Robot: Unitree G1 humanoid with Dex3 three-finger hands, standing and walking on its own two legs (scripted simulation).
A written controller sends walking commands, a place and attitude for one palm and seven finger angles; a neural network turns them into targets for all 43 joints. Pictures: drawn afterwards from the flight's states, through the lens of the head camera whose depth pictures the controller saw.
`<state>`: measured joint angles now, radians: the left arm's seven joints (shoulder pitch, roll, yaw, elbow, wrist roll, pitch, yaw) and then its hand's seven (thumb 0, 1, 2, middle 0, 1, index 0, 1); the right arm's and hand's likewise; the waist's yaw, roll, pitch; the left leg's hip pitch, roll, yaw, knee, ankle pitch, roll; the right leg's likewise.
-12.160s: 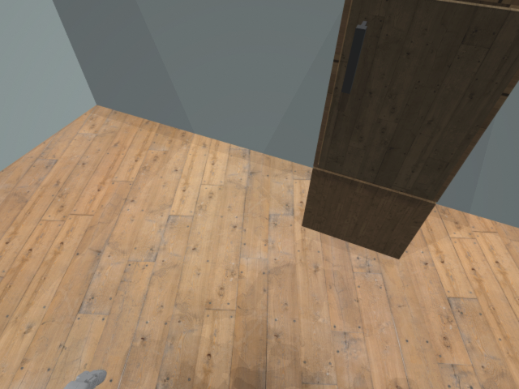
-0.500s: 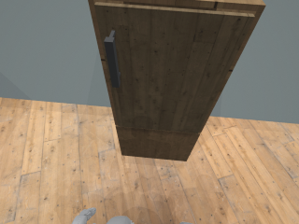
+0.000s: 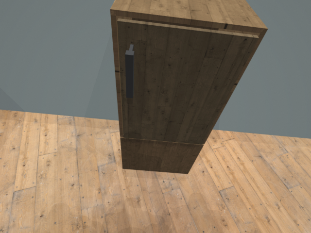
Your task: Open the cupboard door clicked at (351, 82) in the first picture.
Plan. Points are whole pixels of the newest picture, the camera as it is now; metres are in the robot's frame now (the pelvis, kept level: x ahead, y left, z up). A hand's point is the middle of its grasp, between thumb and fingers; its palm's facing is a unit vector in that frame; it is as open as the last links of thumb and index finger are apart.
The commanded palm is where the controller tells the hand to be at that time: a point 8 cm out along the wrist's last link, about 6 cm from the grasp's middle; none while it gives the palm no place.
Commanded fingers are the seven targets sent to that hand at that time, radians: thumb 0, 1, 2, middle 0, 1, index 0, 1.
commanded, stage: come to a stop and stand still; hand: left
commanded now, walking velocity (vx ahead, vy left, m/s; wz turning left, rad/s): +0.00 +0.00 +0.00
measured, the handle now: (130, 72) +0.58 +0.12 +0.08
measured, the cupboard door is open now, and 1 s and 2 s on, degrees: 0 0 0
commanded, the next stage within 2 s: look again from close up in 0.80 s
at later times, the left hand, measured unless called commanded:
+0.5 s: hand out of the picture -0.01 +0.09 -0.18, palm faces +0.06 -0.98 -0.18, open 7.3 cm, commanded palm none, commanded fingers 0.00 0.90 0.90 -0.20 -0.30 -0.20 -0.30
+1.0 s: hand out of the picture -0.03 +0.08 -0.19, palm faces +0.05 -0.99 -0.15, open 7.4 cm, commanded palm none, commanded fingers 0.00 0.90 0.90 -0.20 -0.30 -0.20 -0.30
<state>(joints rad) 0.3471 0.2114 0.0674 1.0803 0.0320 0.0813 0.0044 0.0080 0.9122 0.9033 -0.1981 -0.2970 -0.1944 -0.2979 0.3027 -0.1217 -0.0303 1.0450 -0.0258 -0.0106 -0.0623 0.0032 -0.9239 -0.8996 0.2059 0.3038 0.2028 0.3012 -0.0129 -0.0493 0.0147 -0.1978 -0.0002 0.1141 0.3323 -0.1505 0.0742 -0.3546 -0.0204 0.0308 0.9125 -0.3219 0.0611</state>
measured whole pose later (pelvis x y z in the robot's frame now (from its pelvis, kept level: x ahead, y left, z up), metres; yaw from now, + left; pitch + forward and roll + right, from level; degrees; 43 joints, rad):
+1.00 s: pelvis +0.00 -0.06 -0.01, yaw +1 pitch -1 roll -2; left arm 0.36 0.08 -0.01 1.11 0.03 -0.05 0.04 0.01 0.91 0.90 -0.20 -0.30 -0.20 -0.30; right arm 0.28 -0.16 -0.02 1.09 -0.02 0.00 -0.03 0.02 -0.93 -0.90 0.20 0.30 0.20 0.30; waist -0.01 0.05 0.03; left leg -0.27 0.07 0.02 0.56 -0.28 -0.01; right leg -0.15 0.04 -0.07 0.45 -0.29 -0.03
